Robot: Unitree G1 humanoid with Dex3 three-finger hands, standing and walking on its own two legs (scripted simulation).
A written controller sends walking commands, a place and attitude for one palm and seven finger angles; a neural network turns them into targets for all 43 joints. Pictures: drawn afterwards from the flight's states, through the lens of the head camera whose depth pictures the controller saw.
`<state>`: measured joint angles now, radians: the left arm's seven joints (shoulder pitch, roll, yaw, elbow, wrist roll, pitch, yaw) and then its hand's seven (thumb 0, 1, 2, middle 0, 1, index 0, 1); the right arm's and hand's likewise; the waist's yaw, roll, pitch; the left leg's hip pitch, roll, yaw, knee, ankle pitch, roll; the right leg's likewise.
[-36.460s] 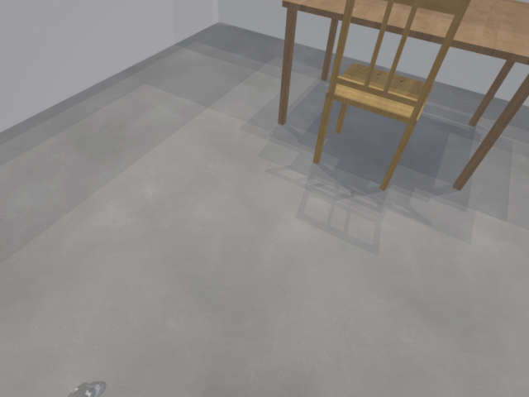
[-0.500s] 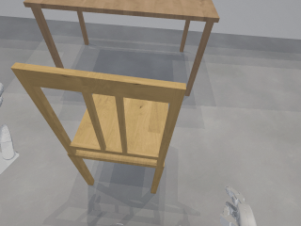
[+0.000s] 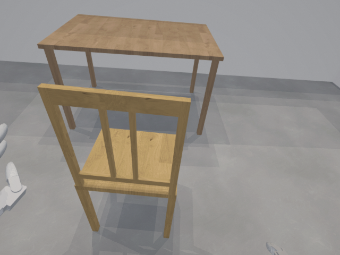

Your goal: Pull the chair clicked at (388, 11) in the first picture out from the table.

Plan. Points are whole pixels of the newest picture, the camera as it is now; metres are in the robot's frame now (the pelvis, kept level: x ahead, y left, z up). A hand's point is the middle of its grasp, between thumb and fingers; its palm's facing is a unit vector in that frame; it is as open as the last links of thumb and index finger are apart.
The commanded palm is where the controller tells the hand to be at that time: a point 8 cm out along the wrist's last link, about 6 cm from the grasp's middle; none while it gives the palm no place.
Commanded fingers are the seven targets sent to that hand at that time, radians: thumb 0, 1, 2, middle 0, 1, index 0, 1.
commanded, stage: stop stepping back and stand still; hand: left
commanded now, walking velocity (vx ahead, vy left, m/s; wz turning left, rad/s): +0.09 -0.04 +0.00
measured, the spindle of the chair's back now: (108, 146) +0.49 +0.22 -0.06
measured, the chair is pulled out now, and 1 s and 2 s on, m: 0.63 0.63 0.63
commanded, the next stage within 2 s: let the arm hang, fingers relaxed in 0.30 s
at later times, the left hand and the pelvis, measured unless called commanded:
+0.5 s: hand (43, 216) +0.20 +0.28 +0.03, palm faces +0.29 -0.87 -0.40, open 7.4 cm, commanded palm none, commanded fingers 0.00 0.90 0.90 -0.20 -0.30 -0.20 -0.30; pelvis -0.01 +0.02 +0.00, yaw +2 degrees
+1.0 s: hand out of the picture +0.01 +0.22 -0.16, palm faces +0.01 -0.96 -0.27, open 7.3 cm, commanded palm none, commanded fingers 0.00 0.90 0.90 -0.20 -0.30 -0.20 -0.30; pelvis +0.02 +0.01 +0.01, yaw +0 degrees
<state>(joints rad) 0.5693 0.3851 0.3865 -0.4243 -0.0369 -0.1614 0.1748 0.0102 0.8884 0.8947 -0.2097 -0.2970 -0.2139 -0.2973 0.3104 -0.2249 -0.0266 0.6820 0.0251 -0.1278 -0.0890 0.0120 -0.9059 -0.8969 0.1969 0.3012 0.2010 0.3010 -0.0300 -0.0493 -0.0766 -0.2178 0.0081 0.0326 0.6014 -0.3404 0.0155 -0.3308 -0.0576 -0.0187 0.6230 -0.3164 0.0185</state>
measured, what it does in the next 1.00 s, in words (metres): steps on the spot: right foot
